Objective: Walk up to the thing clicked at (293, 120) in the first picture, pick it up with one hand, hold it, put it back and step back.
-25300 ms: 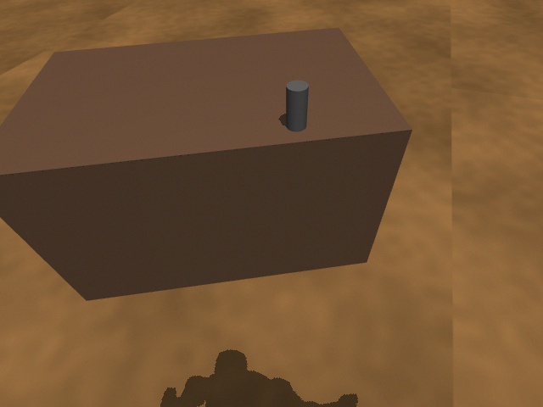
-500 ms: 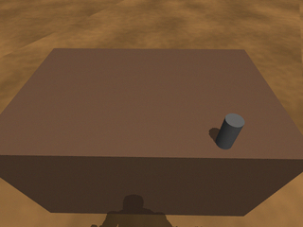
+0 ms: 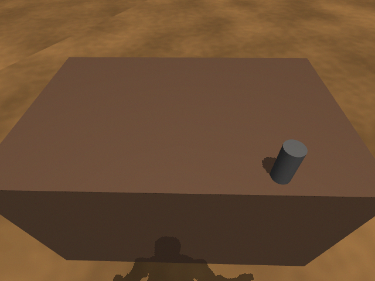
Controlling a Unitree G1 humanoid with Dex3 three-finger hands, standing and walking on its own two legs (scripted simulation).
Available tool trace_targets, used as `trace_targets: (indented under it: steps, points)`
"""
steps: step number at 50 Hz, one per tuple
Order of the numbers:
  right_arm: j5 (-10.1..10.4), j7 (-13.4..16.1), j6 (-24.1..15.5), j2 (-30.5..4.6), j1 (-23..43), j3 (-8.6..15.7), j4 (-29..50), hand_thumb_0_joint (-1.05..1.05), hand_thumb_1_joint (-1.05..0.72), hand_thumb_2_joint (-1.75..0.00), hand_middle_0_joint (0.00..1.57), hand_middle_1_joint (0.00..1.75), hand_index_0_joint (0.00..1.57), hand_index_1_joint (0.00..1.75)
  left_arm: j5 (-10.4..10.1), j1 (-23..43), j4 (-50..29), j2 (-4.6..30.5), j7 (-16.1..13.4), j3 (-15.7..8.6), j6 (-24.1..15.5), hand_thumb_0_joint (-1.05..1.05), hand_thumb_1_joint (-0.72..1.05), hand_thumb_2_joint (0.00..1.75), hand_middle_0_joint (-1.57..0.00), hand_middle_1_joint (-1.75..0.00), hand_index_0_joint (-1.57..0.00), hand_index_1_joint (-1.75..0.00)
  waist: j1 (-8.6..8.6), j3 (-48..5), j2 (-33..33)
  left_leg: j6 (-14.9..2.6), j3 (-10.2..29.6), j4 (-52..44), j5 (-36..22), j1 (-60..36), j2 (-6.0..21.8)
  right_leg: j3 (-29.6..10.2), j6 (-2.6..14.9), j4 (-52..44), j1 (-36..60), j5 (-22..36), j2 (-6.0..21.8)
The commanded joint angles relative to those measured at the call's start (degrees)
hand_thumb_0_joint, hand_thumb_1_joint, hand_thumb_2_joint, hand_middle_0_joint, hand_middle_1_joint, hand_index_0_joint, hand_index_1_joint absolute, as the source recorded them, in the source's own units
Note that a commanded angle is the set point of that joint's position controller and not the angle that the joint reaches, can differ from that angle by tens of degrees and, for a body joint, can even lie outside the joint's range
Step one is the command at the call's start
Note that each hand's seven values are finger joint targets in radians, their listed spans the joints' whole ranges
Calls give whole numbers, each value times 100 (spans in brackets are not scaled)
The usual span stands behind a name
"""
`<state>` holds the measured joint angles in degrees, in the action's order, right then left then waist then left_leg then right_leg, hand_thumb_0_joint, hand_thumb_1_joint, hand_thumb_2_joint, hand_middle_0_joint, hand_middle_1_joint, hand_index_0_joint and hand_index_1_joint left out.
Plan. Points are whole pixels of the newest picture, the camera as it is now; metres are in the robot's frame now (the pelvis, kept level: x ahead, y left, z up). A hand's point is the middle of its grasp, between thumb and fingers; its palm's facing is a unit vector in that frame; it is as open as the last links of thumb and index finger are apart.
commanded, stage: home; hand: right
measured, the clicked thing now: (287, 163) +0.43 -0.23 -0.02
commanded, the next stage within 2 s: stand in 0.76 s
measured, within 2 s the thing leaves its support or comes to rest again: neither
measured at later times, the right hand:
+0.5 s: hand out of the picture +0.08 -0.26 -0.15, palm faces -0.03 +0.94 -0.35, open 17.4 cm
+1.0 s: hand out of the picture +0.09 -0.26 -0.15, palm faces -0.01 +0.94 -0.35, open 16.6 cm
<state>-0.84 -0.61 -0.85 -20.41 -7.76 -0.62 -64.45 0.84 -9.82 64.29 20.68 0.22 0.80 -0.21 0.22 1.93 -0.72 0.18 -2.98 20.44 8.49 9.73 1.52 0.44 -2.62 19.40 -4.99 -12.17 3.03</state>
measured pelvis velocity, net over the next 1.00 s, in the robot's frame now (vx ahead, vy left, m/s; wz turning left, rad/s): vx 0.02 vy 0.00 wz -0.01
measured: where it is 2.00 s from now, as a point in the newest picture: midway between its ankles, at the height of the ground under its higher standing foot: outside the picture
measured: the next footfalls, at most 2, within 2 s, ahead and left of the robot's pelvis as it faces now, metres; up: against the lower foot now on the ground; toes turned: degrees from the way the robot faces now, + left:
none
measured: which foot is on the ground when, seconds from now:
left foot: down 0.00-1.00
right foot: down 0.00-1.00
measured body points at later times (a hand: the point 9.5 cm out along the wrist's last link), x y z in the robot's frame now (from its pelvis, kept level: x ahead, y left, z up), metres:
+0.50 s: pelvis +0.01 +0.00 +0.00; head +0.02 +0.00 +0.45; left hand +0.08 +0.30 -0.14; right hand +0.08 -0.31 -0.13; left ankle +0.03 +0.12 -0.75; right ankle -0.02 -0.15 -0.75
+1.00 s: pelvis +0.02 +0.00 +0.00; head +0.02 +0.00 +0.45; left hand +0.09 +0.30 -0.13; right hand +0.09 -0.31 -0.13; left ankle +0.03 +0.12 -0.75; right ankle -0.02 -0.15 -0.75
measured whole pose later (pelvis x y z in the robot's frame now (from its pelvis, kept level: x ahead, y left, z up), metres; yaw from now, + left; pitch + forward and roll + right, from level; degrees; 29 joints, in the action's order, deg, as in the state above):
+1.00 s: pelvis +0.02 +0.00 +0.00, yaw +0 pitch -2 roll +0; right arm -0.8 -0.3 -0.7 -20.2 -6.1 0.2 -64.8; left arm 0.6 -7.6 63.5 20.1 -0.1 0.4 -0.3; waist 0.0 2.2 -0.4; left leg 0.6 -3.4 19.0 9.3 7.7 1.8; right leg 0.2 -2.4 17.5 -2.9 -12.6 2.8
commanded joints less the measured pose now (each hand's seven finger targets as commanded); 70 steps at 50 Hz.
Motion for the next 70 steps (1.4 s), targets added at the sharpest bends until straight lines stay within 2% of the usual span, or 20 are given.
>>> trace_targets:
  steps: [1,5,8,12,15,17,19,22,25,32,34,38,43,45,46,50,53,54,61,70]
  points:
    - [26,106,-112,-1254,245,229,295,0,54,-6,5,5,5,5,20,161,-292,1140,-65,-221,-96,0,90,90,-20,-30,-20,-30,-27,-199,13,-145,652,-345,-357,-329,626,-400,338,-421,-377,407,436]
    - [25,98,-98,-1273,275,239,268,0,53,-6,5,6,5,6,17,171,-275,1158,-62,-238,-100,0,90,90,-20,-30,-20,-30,-22,-149,48,-158,648,-395,-70,-295,609,-433,342,-464,-368,337,463]
    - [32,107,-117,-1214,251,232,272,0,55,-6,5,5,5,5,13,239,-302,1189,-73,-246,-117,0,90,90,-20,-30,-20,-30,-42,-361,-20,-145,600,-270,-894,-475,645,-411,326,-368,-179,900,484]
    - [31,124,-127,-1245,255,229,248,0,55,-5,5,5,5,5,-9,262,-305,1123,-83,-235,-108,0,90,90,-20,-30,-20,-30,-17,-418,106,-147,578,-221,-1234,-474,669,-378,304,-346,-15,1177,504]
    - [33,126,-107,-1161,266,223,243,0,56,-5,5,5,5,5,-4,314,-277,1176,-87,-254,-89,0,90,90,-20,-30,-20,-30,-47,-305,-53,-113,585,-297,-989,-442,658,-356,304,-378,-100,946,484]
    - [26,129,-87,-1226,301,250,228,0,54,-6,5,5,5,5,0,293,-268,1151,-81,-254,-76,0,90,90,-20,-30,-20,-30,-39,-133,23,-104,601,-398,-457,-363,622,-354,308,-473,-247,519,454]
    - [17,123,-83,-1251,345,269,245,0,53,-7,5,6,5,6,13,288,-282,1145,-76,-265,-73,0,90,90,-20,-30,-20,-30,-29,-136,70,-115,610,-424,-277,-378,623,-353,328,-489,-304,400,448]
    - [13,114,-94,-1210,293,260,237,0,54,-6,5,5,5,5,4,339,-301,1152,-77,-280,-85,0,90,90,-20,-30,-20,-30,-50,-143,75,-105,600,-448,-292,-294,612,-379,329,-490,-229,413,461]
    - [16,122,-112,-1231,317,273,260,0,55,-5,5,5,5,5,2,346,-335,1158,-78,-290,-99,0,90,90,-20,-30,-20,-30,-25,-402,99,-130,571,-337,-839,-467,661,-400,339,-432,-65,833,512]
    - [33,137,-122,-1186,309,268,241,0,55,-6,5,5,5,5,-2,347,-310,1140,-87,-273,-97,0,90,90,-20,-30,-20,-30,-49,-400,-4,-112,555,-299,-1184,-628,673,-353,314,-383,-117,1094,499]
    - [30,139,-121,-1237,309,283,242,0,56,-5,5,5,5,5,-5,319,-329,1103,-88,-259,-105,0,90,90,-20,-30,-20,-30,-34,-529,48,-124,526,-204,-1464,-702,696,-343,314,-367,-13,1375,522]
    - [20,136,-100,-1201,257,273,225,0,54,-6,5,5,5,5,-12,365,-337,1144,-97,-270,-100,0,90,90,-20,-30,-20,-30,-69,-393,13,-97,500,-276,-1148,-572,664,-370,297,-435,-25,1170,528]
    - [30,140,-93,-1214,363,289,228,0,55,-5,5,5,5,5,-8,337,-350,1129,-100,-269,-98,0,90,90,-20,-30,-20,-30,-24,-413,54,-99,506,-248,-1271,-658,693,-358,320,-428,-31,1239,516]
    - [28,140,-100,-1210,384,288,236,0,39,-21,20,21,20,21,0,317,-344,1109,-97,-270,-97,0,90,90,-20,-30,-20,-30,-28,-348,125,-103,498,-288,-1201,-624,681,-355,319,-451,-77,1171,509]
    - [25,139,-104,-1165,329,284,239,0,31,-29,20,29,20,29,-6,358,-353,1155,-99,-286,-95,0,90,90,-20,-30,-20,-30,-55,-334,17,-85,494,-347,-1113,-580,669,-352,321,-445,-76,1068,502]
    - [24,123,-89,-1186,355,293,240,0,-1,-61,20,30,20,30,2,344,-341,1126,-94,-285,-94,0,90,90,-20,-30,-20,-30,-43,-159,22,-111,536,-428,-650,-447,661,-354,325,-538,-172,703,491]
    - [35,116,-94,-1185,413,306,264,0,-25,-85,20,30,20,30,2,346,-356,1129,-91,-290,-112,0,90,90,-20,-30,-20,-30,-38,-297,-28,-117,535,-343,-969,-639,692,-355,336,-484,-177,944,495]
    - [34,119,-97,-1198,369,308,253,0,-33,-90,20,30,20,30,1,328,-357,1139,-90,-297,-117,0,90,90,-20,-30,-20,-30,-45,-279,36,-116,508,-362,-824,-612,664,-402,329,-547,-185,890,518]
    - [26,114,-99,-1167,382,300,253,0,-89,-90,20,30,20,30,-5,322,-374,1123,-83,-292,-109,0,90,90,-20,-30,-20,-30,-37,-247,26,-93,519,-417,-731,-528,659,-364,330,-533,-175,769,483]
    - [18,118,-95,-1195,317,312,247,0,-90,-90,20,30,20,30,1,317,-382,1158,-78,-305,-107,0,90,90,-20,-30,-20,-30,-45,-267,89,-118,524,-433,-564,-513,661,-393,337,-525,-176,695,503]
